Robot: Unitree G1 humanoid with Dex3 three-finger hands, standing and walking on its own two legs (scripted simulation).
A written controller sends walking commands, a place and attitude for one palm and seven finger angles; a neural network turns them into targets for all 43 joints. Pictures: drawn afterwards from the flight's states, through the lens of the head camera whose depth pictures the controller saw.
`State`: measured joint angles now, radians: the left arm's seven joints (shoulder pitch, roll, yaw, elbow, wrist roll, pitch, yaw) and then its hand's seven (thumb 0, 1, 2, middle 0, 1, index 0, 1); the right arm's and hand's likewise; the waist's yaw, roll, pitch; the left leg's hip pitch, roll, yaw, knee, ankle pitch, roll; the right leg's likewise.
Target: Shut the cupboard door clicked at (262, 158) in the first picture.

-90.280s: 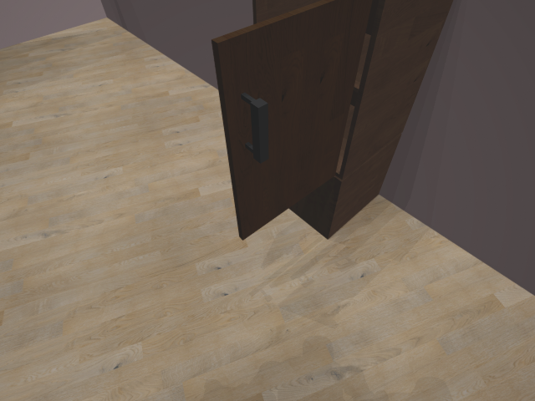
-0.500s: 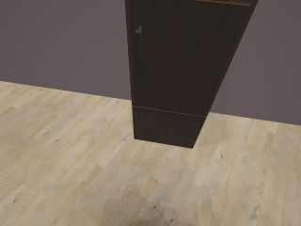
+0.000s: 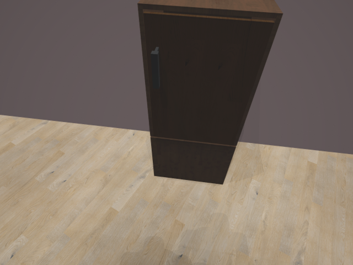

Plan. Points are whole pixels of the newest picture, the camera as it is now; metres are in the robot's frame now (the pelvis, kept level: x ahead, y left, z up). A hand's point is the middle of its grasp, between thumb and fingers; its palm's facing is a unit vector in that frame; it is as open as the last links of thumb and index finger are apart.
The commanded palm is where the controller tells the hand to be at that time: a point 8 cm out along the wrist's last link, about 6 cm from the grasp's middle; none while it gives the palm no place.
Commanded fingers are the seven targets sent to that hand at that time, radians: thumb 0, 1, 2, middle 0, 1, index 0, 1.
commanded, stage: let the arm hang, fingers relaxed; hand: left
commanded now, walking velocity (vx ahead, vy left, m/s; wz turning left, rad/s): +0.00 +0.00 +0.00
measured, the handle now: (156, 67) +0.76 +0.12 +0.06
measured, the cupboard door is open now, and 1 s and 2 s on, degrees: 0 0 0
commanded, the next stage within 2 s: look to check the result in 0.08 s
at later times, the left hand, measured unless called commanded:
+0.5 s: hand out of the picture -0.04 +0.14 -0.17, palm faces +0.03 -0.98 -0.17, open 7.4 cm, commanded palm none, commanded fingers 0.00 0.90 0.90 -0.20 -0.30 -0.20 -0.30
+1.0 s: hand out of the picture -0.01 +0.12 -0.18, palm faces +0.04 -0.99 -0.15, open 7.4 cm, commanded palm none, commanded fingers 0.00 0.90 0.90 -0.20 -0.30 -0.20 -0.30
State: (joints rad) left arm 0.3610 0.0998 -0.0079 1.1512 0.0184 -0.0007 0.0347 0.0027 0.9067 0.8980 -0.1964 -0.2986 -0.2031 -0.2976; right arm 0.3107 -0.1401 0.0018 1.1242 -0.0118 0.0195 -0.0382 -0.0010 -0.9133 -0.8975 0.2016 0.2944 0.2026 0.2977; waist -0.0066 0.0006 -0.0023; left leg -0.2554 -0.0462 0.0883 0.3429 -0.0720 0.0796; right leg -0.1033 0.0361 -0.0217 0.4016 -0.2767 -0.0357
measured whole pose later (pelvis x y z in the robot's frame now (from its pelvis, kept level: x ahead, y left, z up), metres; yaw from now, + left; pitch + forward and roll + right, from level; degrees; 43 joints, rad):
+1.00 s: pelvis +0.03 -0.03 +0.00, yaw +0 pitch -2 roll +0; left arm 0.36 0.09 -0.01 1.17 0.01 -0.01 0.05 0.00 0.91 0.90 -0.20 -0.30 -0.20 -0.30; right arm 0.30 -0.12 0.02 1.15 -0.01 0.01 -0.05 0.00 -0.91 -0.90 0.20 0.29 0.20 0.30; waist 0.00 0.00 0.04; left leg -0.22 -0.02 0.08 0.39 -0.15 0.04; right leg -0.01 0.07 -0.02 0.34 -0.30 -0.07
